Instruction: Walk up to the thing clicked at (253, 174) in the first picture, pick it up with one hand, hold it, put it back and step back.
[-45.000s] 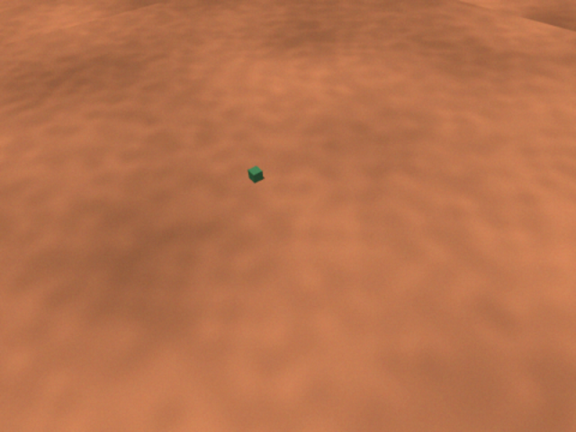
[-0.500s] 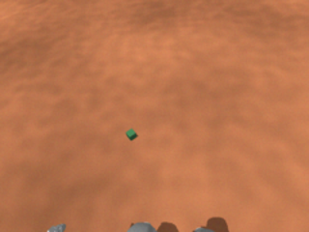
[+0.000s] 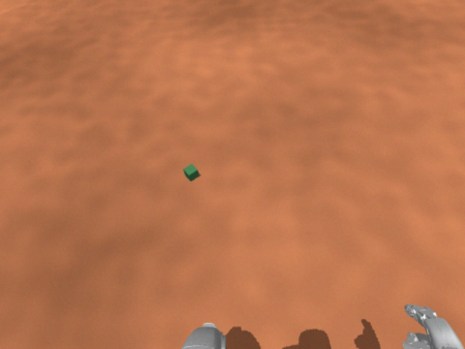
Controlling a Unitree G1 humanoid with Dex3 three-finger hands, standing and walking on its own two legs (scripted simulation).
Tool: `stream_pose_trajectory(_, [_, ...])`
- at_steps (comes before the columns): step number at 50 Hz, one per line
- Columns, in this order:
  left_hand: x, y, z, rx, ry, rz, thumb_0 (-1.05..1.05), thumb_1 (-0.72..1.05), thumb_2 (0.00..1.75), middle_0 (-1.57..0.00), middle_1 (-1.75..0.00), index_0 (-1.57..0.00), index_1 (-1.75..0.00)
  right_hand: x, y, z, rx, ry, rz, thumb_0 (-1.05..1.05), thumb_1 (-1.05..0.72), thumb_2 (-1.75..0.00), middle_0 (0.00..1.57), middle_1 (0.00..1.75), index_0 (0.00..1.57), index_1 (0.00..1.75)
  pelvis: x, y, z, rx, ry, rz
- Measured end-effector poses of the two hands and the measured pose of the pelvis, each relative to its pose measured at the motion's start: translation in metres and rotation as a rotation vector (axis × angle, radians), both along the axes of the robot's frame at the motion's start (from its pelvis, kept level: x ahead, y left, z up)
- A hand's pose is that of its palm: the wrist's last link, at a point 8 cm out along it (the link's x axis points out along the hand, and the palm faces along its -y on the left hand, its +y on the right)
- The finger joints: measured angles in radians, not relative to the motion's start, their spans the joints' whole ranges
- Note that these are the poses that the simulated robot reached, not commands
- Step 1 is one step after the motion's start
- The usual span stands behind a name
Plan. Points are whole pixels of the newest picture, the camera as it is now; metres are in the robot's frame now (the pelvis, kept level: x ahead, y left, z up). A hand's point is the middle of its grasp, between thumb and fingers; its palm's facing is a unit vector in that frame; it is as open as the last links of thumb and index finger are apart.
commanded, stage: step back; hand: left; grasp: from above
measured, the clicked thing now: (191, 172) +1.00 +0.30 -0.72
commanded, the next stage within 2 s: stand in 1.10 s
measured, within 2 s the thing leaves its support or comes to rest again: neither
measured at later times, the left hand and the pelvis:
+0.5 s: hand out of the picture +0.00 +0.28 -0.13, palm faces +0.06 -0.92 -0.39, open 7.4 cm; pelvis -0.05 +0.00 +0.01, yaw +3 degrees
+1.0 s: hand out of the picture +0.07 +0.29 -0.14, palm faces +0.08 -0.93 -0.35, open 7.4 cm; pelvis +0.00 +0.02 +0.02, yaw +4 degrees
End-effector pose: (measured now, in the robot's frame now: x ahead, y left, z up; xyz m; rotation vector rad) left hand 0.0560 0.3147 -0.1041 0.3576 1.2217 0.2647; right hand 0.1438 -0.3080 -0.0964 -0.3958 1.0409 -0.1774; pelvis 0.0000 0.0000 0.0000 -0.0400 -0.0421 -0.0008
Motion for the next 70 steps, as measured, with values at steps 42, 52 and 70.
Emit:
stream_pose_trajectory(42, [-0.040, 0.016, -0.002, -0.066, -0.011, 0.085, 0.01, 0.91, 0.90, -0.21, -0.30, -0.20, -0.30, -0.072, 0.027, 0.004, 0.012, 0.151, -0.006, 0.01, -0.90, -0.90, 0.20, 0.30, 0.20, 0.30, -0.016, 0.019, 0.014, 0.039, 0.016, 0.073])
stream_pose_trajectory(52, [0.011, 0.017, 0.008, -0.049, -0.069, 0.050, 0.01, 0.91, 0.90, -0.21, -0.30, -0.20, -0.30, -0.018, 0.049, 0.004, 0.065, 0.075, 0.000, 0.01, -0.90, -0.90, 0.20, 0.30, 0.20, 0.30, 0.001, 0.020, 0.019, 0.034, 0.020, 0.064])
stream_pose_trajectory(70, [0.018, -0.003, 0.018, -0.076, -0.057, 0.011, 0.01, 0.91, 0.90, -0.21, -0.30, -0.20, -0.30, -0.035, 0.036, 0.013, 0.071, 0.101, -0.038, 0.01, -0.90, -0.90, 0.20, 0.30, 0.20, 0.30, -0.006, 0.015, 0.031, 0.039, 0.003, 0.056])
